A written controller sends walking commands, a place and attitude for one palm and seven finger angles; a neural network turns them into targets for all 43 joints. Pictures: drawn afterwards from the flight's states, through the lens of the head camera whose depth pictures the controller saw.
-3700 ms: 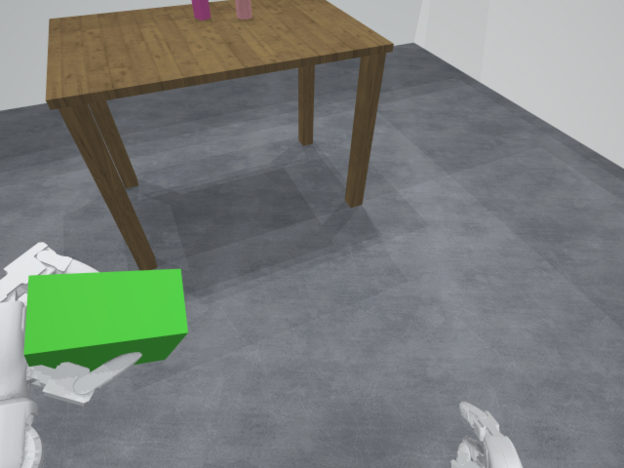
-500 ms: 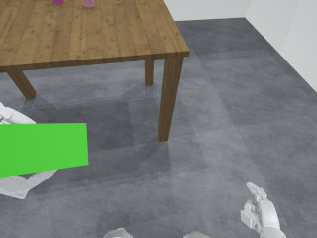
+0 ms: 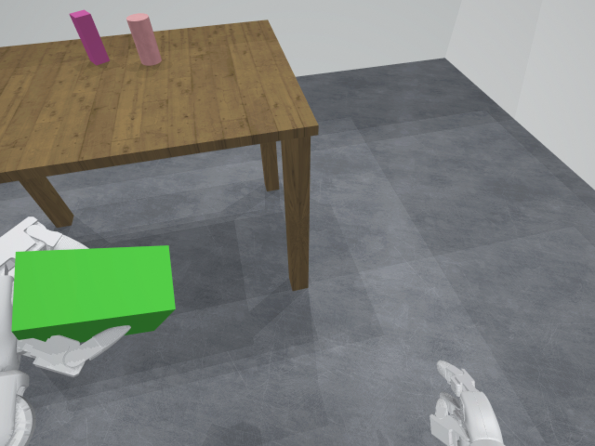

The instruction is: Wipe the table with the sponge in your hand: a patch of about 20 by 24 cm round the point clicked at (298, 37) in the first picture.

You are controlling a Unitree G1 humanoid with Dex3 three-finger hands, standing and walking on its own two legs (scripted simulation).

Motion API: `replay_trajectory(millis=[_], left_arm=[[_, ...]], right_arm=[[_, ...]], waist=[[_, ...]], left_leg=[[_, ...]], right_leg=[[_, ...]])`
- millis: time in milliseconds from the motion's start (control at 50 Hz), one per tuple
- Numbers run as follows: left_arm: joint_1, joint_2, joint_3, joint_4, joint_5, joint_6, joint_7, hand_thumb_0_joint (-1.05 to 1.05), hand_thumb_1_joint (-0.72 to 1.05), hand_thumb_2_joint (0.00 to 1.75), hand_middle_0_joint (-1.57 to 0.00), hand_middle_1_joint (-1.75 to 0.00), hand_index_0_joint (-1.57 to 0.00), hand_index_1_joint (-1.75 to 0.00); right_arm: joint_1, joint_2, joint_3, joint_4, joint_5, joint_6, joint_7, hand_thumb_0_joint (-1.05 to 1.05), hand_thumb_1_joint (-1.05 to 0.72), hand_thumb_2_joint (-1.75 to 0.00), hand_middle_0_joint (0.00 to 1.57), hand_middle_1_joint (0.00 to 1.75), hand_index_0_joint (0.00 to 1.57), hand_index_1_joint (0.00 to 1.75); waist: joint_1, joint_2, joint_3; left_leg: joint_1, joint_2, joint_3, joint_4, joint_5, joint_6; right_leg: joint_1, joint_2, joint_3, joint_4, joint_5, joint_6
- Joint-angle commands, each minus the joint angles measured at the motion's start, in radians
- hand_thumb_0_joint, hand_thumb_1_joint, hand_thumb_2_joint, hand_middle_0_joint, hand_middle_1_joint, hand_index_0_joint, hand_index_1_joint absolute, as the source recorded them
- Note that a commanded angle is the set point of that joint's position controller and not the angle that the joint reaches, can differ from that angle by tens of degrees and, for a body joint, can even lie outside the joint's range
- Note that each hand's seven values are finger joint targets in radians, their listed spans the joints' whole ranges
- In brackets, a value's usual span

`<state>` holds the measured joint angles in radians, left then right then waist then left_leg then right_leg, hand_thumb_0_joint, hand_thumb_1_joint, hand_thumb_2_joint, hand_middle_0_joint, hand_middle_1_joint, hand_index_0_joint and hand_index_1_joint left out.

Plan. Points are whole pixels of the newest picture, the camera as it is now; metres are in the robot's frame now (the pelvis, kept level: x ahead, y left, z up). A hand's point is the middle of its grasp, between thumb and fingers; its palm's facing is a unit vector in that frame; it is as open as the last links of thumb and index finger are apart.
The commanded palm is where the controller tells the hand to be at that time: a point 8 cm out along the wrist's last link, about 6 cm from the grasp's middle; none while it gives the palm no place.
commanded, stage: turn to face it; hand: left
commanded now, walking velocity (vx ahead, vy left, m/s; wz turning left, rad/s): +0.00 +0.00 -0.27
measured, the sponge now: (119, 296) +0.23 +0.20 +0.15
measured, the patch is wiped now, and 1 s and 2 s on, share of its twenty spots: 0.00 0.00 0.00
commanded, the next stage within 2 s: take the last steps up to it in 0.16 s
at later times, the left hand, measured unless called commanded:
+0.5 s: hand (128, 323) +0.20 +0.17 +0.17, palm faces +0.27 -0.86 -0.44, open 10.1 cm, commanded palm +0.14 +0.23 +0.18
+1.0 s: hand (101, 290) +0.23 +0.21 +0.17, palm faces +0.34 -0.82 -0.46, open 10.1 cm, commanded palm +0.19 +0.25 +0.18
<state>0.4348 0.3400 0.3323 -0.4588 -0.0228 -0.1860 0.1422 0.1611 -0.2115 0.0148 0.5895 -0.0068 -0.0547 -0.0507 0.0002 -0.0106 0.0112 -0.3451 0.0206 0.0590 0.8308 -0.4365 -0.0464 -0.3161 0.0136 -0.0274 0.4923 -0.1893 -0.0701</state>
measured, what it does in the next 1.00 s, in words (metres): steps on the spot: left foot, then right foot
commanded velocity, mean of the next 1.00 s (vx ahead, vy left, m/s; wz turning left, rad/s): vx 0.23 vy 0.10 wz -0.04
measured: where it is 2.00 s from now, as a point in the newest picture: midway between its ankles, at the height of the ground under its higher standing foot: outside the picture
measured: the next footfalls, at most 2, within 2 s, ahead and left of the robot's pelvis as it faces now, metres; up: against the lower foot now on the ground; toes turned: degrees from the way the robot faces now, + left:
left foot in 0.10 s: +0.00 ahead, +0.13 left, +0.00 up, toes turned +2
right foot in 0.34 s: +0.02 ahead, -0.12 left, +0.00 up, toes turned -10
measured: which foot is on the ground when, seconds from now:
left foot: up 0.00-0.08, down 0.10-0.36, up 0.38-0.74, down 0.76-1.00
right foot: down 0.00-0.14, up 0.16-0.32, down 0.34-0.76, up 0.78-1.00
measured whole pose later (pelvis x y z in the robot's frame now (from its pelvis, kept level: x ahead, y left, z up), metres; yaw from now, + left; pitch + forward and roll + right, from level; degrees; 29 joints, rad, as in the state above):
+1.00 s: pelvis +0.00 -0.01 -0.01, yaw -5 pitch +0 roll +1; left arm 0.47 0.37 0.35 -0.45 0.00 -0.23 0.15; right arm 0.24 -0.15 0.02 0.63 0.00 -0.13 -0.05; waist 0.01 0.03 0.01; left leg -0.19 0.07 0.10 0.56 -0.35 -0.03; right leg -0.33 -0.05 -0.15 0.65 -0.37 0.02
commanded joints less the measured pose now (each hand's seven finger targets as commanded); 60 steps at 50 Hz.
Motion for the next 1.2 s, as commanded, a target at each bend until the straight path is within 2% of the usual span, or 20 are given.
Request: replay_trajectory(millis=[0,40,100,140,280,320,360,380,480,680,700,740,780,940,960,980,1000,1020,1080,1180], left_arm=[[0.046,0.202,0.175,-0.240,-0.014,-0.075,0.030,0.00,0.10,1.30,-1.20,-1.60,-1.20,-1.60],[0.021,0.199,0.161,-0.270,-0.013,-0.078,0.031,0.00,0.10,1.30,-1.20,-1.60,-1.20,-1.60],[0.013,0.198,0.148,-0.265,-0.013,-0.089,0.024,0.00,0.10,1.30,-1.20,-1.60,-1.20,-1.60],[-0.005,0.191,0.134,-0.252,-0.005,-0.092,0.020,0.00,0.10,1.30,-1.20,-1.60,-1.20,-1.60],[-0.104,0.168,0.083,-0.238,0.020,-0.077,0.020,0.00,0.10,1.30,-1.20,-1.60,-1.20,-1.60],[-0.118,0.198,0.111,-0.216,0.020,-0.081,0.033,0.00,0.10,1.30,-1.20,-1.60,-1.20,-1.60],[-0.072,0.244,0.155,-0.210,0.001,-0.067,0.038,0.00,0.10,1.30,-1.20,-1.60,-1.20,-1.60],[-0.050,0.263,0.183,-0.216,-0.002,-0.072,0.042,0.00,0.10,1.30,-1.20,-1.60,-1.20,-1.60],[0.035,0.225,0.180,-0.199,-0.002,-0.103,0.027,0.00,0.10,1.30,-1.20,-1.60,-1.20,-1.60],[-0.064,0.185,0.107,-0.233,0.006,-0.097,0.044,0.00,0.10,1.30,-1.20,-1.60,-1.20,-1.60],[-0.089,0.180,0.098,-0.245,0.007,-0.102,0.043,0.00,0.10,1.30,-1.20,-1.60,-1.20,-1.60],[-0.110,0.175,0.103,-0.279,0.009,-0.115,0.044,0.00,0.10,1.30,-1.20,-1.60,-1.20,-1.60],[-0.091,0.226,0.137,-0.202,0.019,-0.121,0.031,0.00,0.10,1.30,-1.20,-1.60,-1.20,-1.60],[-0.065,0.157,0.094,-0.190,0.011,-0.103,0.024,0.00,0.10,1.30,-1.20,-1.60,-1.20,-1.60],[-0.078,0.170,0.105,-0.171,0.015,-0.100,0.026,0.00,0.10,1.30,-1.20,-1.60,-1.20,-1.60],[-0.069,0.185,0.108,-0.133,0.024,-0.092,0.026,0.00,0.10,1.30,-1.20,-1.60,-1.20,-1.60],[-0.088,0.228,0.146,-0.134,0.011,-0.091,0.029,0.00,0.10,1.30,-1.20,-1.60,-1.20,-1.60],[-0.135,0.234,0.156,-0.157,-0.005,-0.104,0.025,0.00,0.10,1.30,-1.20,-1.60,-1.20,-1.60],[-0.071,0.240,0.186,-0.210,0.000,-0.133,0.012,0.00,0.10,1.30,-1.20,-1.60,-1.20,-1.60],[0.017,0.209,0.181,-0.242,0.003,-0.139,0.031,0.00,0.10,1.30,-1.20,-1.60,-1.20,-1.60]], right_arm=[[-0.056,-0.072,-0.041,-0.182,0.012,-0.031,-0.003,0.00,-0.90,-0.90,0.20,0.30,0.20,0.30],[-0.024,-0.089,-0.051,-0.183,0.016,-0.024,-0.004,0.00,-0.90,-0.90,0.20,0.30,0.20,0.30],[-0.048,-0.140,-0.074,-0.208,0.029,-0.027,-0.012,0.00,-0.90,-0.90,0.20,0.30,0.20,0.30],[-0.044,-0.106,-0.058,-0.192,0.011,-0.042,-0.017,0.00,-0.90,-0.90,0.20,0.30,0.20,0.30],[-0.008,-0.139,-0.068,-0.149,0.019,-0.099,0.002,0.00,-0.90,-0.90,0.20,0.30,0.20,0.30],[-0.012,-0.117,-0.058,-0.143,0.016,-0.092,-0.003,0.00,-0.90,-0.90,0.20,0.30,0.20,0.30],[-0.032,-0.110,-0.073,-0.144,0.012,-0.078,-0.005,0.00,-0.90,-0.90,0.20,0.30,0.20,0.30],[-0.051,-0.109,-0.066,-0.136,0.008,-0.068,-0.003,0.00,-0.90,-0.90,0.20,0.30,0.20,0.30],[-0.047,-0.078,-0.045,-0.114,0.006,-0.042,-0.006,0.00,-0.90,-0.90,0.20,0.30,0.20,0.30],[-0.004,-0.092,-0.066,-0.122,0.001,-0.080,-0.025,0.00,-0.90,-0.90,0.20,0.30,0.20,0.30],[0.003,-0.100,-0.070,-0.124,0.002,-0.082,-0.030,0.00,-0.90,-0.90,0.20,0.30,0.20,0.30],[-0.003,-0.132,-0.077,-0.140,0.010,-0.087,-0.026,0.00,-0.90,-0.90,0.20,0.30,0.20,0.30],[-0.002,-0.107,-0.079,-0.110,0.011,-0.102,-0.022,0.00,-0.90,-0.90,0.20,0.30,0.20,0.30],[-0.015,-0.109,-0.063,-0.080,0.009,-0.122,-0.012,0.00,-0.90,-0.90,0.20,0.30,0.20,0.30],[-0.025,-0.106,-0.063,-0.080,0.010,-0.116,-0.014,0.00,-0.90,-0.90,0.20,0.30,0.20,0.30],[-0.018,-0.088,-0.063,-0.080,0.012,-0.104,-0.012,0.00,-0.90,-0.90,0.20,0.30,0.20,0.30],[-0.058,-0.076,-0.058,-0.105,0.014,-0.100,-0.008,0.00,-0.90,-0.90,0.20,0.30,0.20,0.30],[-0.039,-0.106,-0.078,-0.091,0.010,-0.100,0.002,0.00,-0.90,-0.90,0.20,0.30,0.20,0.30],[-0.064,-0.078,-0.058,-0.074,0.010,-0.068,0.008,0.00,-0.90,-0.90,0.20,0.30,0.20,0.30],[-0.064,-0.063,-0.053,-0.111,0.001,-0.058,0.001,0.00,-0.90,-0.90,0.20,0.30,0.20,0.30]], waist=[[0.024,-0.083,-0.201],[0.003,-0.036,-0.206],[0.032,0.181,-0.141],[0.017,0.323,-0.078],[-0.001,0.233,-0.054],[-0.014,0.065,-0.074],[0.022,-0.203,-0.089],[0.021,-0.136,-0.084],[-0.005,-0.102,-0.098],[-0.005,-0.075,-0.105],[-0.016,-0.011,-0.089],[-0.008,0.296,-0.071],[-0.010,0.280,-0.019],[0.007,0.206,-0.051],[0.015,0.142,-0.074],[0.015,-0.063,-0.094],[0.024,-0.298,-0.080],[0.015,-0.262,-0.080],[0.010,-0.067,-0.057],[0.011,-0.131,-0.114]], left_leg=[[0.008,0.008,-0.012,-0.239,0.040,0.014],[0.159,0.024,-0.008,-0.412,0.179,0.025],[0.226,0.258,-0.182,-0.498,0.392,0.112],[0.121,0.348,-0.229,-0.540,0.537,0.166],[0.080,0.238,-0.023,-0.359,0.438,0.089],[-0.052,0.142,0.019,-0.257,0.128,0.057],[-0.145,0.008,0.029,0.078,-0.106,0.029],[-0.223,0.019,-0.042,0.222,-0.107,0.030],[-0.158,0.065,-0.051,0.121,0.049,0.025],[0.182,0.001,0.072,-0.394,0.095,0.065],[0.243,0.023,0.050,-0.454,0.070,0.082],[0.356,0.285,-0.316,-0.571,0.099,0.208],[0.204,0.369,-0.442,-0.634,-0.065,0.307],[0.097,0.204,-0.047,-0.401,0.239,0.166],[0.026,0.176,-0.016,-0.267,0.235,0.145],[-0.127,0.095,0.054,-0.012,0.147,0.109],[-0.361,-0.008,0.057,0.255,-0.093,0.061],[-0.364,0.029,-0.081,0.398,-0.054,0.040],[-0.337,0.093,-0.104,0.394,0.050,0.019],[-0.117,0.071,0.045,-0.055,0.126,0.033]], right_leg=[[0.233,-0.241,0.288,-0.129,0.337,-0.076],[0.157,-0.205,0.274,-0.114,0.188,-0.029],[-0.008,-0.026,0.162,0.036,-0.048,0.064],[-0.062,-0.009,0.044,0.293,-0.232,0.087],[0.120,-0.008,-0.072,0.005,-0.079,0.092],[0.221,-0.123,0.089,-0.053,0.040,0.027],[0.173,-0.344,0.491,-0.251,-0.186,-0.091],[0.190,-0.391,0.545,-0.277,-0.254,-0.139],[0.129,-0.324,0.243,-0.250,-0.082,-0.097],[0.051,-0.254,0.181,-0.169,-0.334,-0.039],[0.001,-0.208,0.153,-0.074,-0.332,-0.013],[-0.231,-0.028,-0.054,0.325,-0.337,0.071],[-0.304,-0.074,-0.001,0.583,-0.356,0.078],[0.091,-0.029,-0.165,0.062,-0.153,0.091],[0.212,-0.048,-0.123,-0.035,-0.100,0.072],[0.317,-0.202,0.137,-0.113,-0.126,-0.005],[0.395,-0.433,0.551,-0.213,-0.027,-0.117],[0.326,-0.479,0.606,-0.257,-0.109,-0.135],[0.233,-0.407,0.319,-0.206,0.059,-0.121],[0.208,-0.321,0.077,-0.154,0.229,-0.072]])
